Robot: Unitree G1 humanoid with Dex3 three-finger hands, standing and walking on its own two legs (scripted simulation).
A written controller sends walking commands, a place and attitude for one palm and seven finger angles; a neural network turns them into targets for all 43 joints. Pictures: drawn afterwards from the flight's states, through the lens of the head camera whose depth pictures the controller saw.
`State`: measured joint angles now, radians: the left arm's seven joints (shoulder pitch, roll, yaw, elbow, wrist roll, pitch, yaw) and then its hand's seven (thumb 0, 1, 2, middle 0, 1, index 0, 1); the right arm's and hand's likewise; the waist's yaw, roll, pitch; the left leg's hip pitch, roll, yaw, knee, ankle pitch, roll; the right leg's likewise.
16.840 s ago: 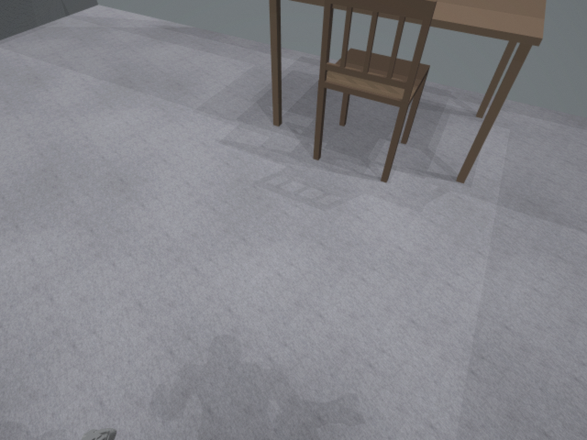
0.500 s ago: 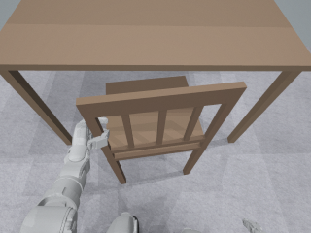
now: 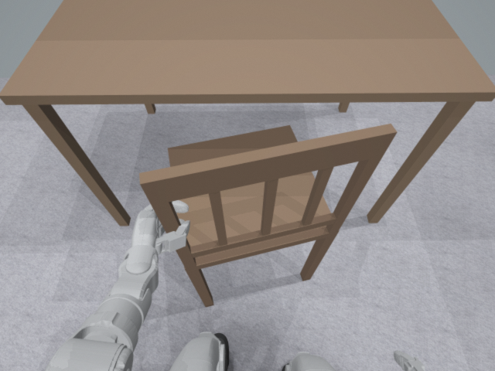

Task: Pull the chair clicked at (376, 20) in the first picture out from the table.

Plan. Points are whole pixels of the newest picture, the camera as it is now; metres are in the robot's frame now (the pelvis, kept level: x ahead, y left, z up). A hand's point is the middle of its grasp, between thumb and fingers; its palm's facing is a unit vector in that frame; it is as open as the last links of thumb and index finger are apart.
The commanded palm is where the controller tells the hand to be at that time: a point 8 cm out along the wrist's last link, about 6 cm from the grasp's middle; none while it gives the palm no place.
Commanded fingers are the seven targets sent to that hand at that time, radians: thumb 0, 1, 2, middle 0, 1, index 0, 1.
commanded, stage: step backward, pulling the chair out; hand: left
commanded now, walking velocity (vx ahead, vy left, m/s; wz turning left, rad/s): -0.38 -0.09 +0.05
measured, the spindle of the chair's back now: (268, 208) +0.42 -0.03 -0.09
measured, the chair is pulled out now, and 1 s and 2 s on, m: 0.11 0.20 0.43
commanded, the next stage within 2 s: none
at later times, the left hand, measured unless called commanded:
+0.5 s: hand (175, 243) +0.33 +0.15 -0.05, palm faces +0.05 -0.98 -0.18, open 5.8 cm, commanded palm +0.31 +0.20 -0.05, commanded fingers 0.00 0.90 0.90 -0.50 -1.45 -0.50 -1.45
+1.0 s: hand (174, 292) +0.24 +0.14 -0.05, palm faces +0.04 -0.98 -0.18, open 5.7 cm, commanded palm +0.23 +0.19 -0.05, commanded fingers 0.00 0.90 0.90 -0.50 -1.45 -0.50 -1.45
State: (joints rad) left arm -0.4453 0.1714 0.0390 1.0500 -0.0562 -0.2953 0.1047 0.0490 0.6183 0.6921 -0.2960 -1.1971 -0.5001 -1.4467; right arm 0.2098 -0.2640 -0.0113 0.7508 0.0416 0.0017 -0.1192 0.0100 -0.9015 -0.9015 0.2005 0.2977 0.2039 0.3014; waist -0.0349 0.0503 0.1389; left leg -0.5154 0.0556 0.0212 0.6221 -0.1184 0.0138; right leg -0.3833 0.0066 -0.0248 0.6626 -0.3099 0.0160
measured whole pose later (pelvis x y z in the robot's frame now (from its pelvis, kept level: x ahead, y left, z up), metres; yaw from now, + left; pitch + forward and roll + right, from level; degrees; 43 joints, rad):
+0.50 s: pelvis -0.03 +0.00 +0.00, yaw +1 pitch +2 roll +0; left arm -0.49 0.20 0.04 0.96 -0.03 -0.23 0.09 0.04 0.60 0.71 -0.28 -1.24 -0.50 -1.45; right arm 0.19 -0.24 -0.01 0.73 0.02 -0.01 -0.10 0.01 -0.90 -0.90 0.20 0.30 0.20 0.30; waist -0.02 -0.01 0.18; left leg -0.44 0.02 -0.03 0.67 -0.26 -0.02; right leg -0.44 -0.05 -0.02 0.67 -0.26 0.01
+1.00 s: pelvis -0.11 -0.01 +0.00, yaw +1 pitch +2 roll -1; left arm -0.46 0.18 0.00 0.92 -0.03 -0.22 0.09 0.02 0.61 0.69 -0.23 -1.27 -0.50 -1.45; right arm 0.21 -0.22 -0.01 0.71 0.02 0.01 -0.09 0.01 -0.90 -0.90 0.20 0.30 0.20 0.30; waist 0.00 0.00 0.18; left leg -0.42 0.05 -0.02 0.67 -0.29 -0.03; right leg -0.39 -0.03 -0.04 0.63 -0.26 0.01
